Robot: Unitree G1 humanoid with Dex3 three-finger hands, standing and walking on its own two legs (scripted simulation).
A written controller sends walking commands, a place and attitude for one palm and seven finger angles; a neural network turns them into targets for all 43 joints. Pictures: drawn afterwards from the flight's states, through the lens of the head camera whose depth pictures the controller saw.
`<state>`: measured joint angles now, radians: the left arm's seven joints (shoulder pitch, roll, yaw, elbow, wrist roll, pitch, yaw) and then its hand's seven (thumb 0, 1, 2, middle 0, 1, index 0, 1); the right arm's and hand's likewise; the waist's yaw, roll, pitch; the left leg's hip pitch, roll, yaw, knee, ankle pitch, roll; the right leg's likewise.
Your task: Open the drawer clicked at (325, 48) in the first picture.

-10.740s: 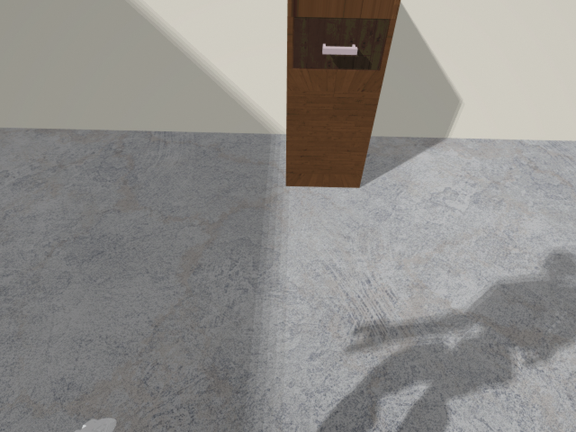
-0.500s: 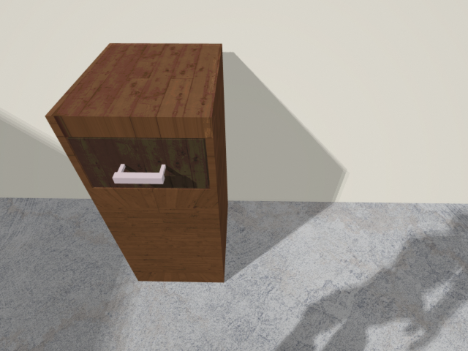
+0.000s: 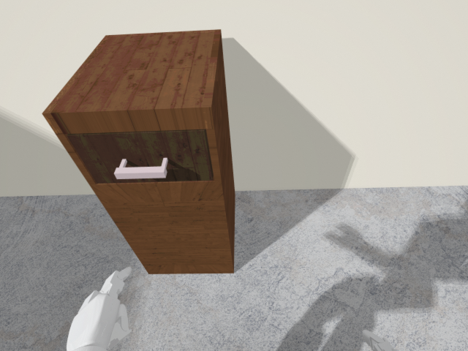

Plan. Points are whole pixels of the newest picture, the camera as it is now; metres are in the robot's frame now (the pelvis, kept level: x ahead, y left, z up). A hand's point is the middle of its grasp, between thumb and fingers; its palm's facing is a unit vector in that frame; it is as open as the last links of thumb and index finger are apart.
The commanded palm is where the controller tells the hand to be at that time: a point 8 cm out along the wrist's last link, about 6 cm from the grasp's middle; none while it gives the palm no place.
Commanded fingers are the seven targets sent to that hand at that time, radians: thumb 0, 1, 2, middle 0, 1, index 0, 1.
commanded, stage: raise the hand with hooked fingers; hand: left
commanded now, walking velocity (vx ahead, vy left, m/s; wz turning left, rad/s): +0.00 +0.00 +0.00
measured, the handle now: (142, 167) +0.55 +0.27 -0.03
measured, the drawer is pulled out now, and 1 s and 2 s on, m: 0.00 0.00 0.00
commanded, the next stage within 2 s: move the hooked fingers above the handle in 1.70 s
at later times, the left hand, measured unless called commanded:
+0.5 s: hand (117, 291) +0.23 +0.22 -0.01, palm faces +0.07 -0.07 -1.00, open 10.2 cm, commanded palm +0.19 +0.23 +0.04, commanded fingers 0.00 0.06 0.54 -0.26 -0.84 -0.26 -0.84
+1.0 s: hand (115, 241) +0.29 +0.23 +0.05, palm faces +0.09 -0.08 -0.99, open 13.0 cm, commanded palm +0.26 +0.23 +0.10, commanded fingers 0.00 -0.50 0.30 -0.30 -1.20 -0.30 -1.20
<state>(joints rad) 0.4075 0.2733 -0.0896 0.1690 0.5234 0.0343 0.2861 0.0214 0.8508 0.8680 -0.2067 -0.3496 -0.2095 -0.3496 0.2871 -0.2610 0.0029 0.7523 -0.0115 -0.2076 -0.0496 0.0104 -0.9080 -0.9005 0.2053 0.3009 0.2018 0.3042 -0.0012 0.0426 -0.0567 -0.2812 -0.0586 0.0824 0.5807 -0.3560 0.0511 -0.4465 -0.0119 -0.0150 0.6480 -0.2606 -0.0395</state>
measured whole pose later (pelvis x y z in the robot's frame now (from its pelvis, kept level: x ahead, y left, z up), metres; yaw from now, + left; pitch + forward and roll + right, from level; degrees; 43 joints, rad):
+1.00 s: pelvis +0.02 -0.01 +0.00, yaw +0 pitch +5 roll +1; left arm 0.13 0.38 -0.07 0.01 1.00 0.07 0.30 0.00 -0.30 0.39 -0.30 -1.08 -0.31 -1.08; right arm 0.12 -0.27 -0.04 0.60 -0.01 0.09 -0.01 0.01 -0.91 -0.90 0.20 0.30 0.20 0.30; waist 0.06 0.06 -0.05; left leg -0.30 -0.04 0.04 0.60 -0.39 0.04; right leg -0.45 0.02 -0.02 0.64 -0.28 -0.04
